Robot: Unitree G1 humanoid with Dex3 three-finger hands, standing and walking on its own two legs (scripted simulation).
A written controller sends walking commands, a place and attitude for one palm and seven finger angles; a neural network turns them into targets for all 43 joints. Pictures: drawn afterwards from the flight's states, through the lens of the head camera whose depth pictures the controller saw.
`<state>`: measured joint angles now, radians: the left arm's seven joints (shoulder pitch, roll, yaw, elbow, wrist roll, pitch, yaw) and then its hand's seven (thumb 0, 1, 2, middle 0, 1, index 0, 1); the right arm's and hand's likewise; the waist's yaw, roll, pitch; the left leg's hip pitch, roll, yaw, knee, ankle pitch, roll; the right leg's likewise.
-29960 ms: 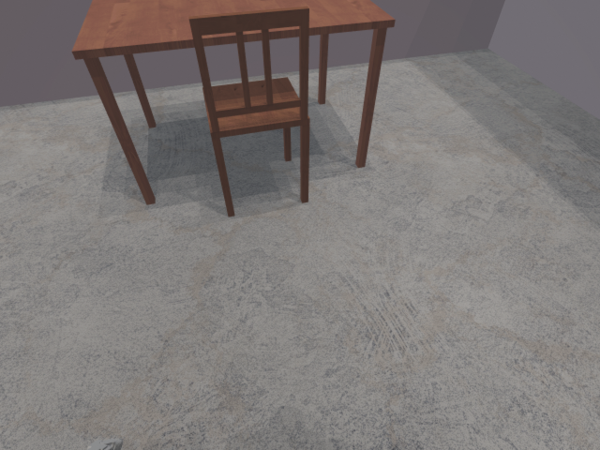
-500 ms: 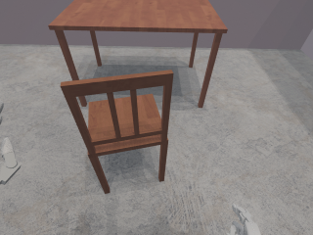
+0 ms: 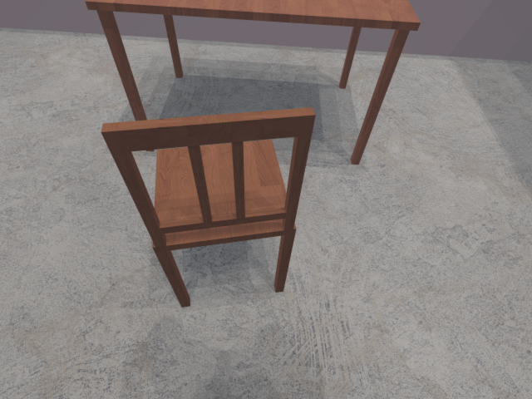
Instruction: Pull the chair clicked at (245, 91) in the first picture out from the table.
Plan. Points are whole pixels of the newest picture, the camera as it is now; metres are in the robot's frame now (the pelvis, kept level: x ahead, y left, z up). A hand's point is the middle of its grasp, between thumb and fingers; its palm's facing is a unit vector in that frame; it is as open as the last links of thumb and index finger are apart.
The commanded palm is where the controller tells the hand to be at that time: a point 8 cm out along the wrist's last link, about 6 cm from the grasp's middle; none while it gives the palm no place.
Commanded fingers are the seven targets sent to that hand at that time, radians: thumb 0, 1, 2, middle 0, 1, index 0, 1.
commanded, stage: let the arm hang, fingers relaxed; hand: left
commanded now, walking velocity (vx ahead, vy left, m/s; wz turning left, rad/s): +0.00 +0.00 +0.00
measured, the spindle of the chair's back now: (201, 186) +0.54 +0.18 -0.09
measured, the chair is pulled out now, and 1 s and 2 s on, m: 0.60 0.60 0.60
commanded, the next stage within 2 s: look to check the result in 0.60 s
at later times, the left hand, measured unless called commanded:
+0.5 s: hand out of the picture +0.00 +0.15 -0.17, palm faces +0.02 -0.98 -0.17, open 7.4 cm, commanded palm none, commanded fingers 0.00 0.90 0.90 -0.20 -0.30 -0.20 -0.30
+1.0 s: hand out of the picture +0.00 +0.14 -0.17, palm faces +0.02 -0.99 -0.16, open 7.4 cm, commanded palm none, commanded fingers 0.00 0.90 0.90 -0.20 -0.30 -0.20 -0.30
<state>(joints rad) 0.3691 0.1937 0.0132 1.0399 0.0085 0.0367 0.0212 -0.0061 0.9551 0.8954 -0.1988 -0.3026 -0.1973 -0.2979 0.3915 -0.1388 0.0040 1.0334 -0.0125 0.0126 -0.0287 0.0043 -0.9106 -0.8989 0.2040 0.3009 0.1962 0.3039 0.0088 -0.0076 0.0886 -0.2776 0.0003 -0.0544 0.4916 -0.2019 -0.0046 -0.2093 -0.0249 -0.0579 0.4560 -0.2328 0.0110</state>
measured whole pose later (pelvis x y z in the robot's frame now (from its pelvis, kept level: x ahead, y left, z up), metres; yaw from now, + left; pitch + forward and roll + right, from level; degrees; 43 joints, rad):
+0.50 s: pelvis +0.00 -0.01 +0.00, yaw -1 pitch -2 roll +0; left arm 0.30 0.13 0.00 1.07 0.01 0.01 0.03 0.02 0.92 0.90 -0.20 -0.30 -0.20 -0.30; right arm 0.32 -0.13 0.00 1.07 -0.01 0.00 -0.03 0.00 -0.92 -0.90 0.20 0.30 0.19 0.30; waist 0.00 0.01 0.06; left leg -0.23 0.01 -0.04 0.47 -0.20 -0.02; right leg -0.19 -0.01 -0.04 0.47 -0.25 0.00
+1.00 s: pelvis +0.00 -0.02 +0.00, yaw -1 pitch -2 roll +0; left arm 0.31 0.11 0.00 1.07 0.01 0.01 0.03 0.01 0.91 0.90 -0.20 -0.30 -0.19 -0.30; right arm 0.33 -0.11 0.00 1.08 -0.01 0.00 -0.04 0.00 -0.91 -0.90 0.20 0.30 0.19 0.30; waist 0.00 0.02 0.07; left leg -0.23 0.02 -0.04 0.46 -0.20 -0.03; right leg -0.19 -0.01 -0.04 0.46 -0.25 -0.01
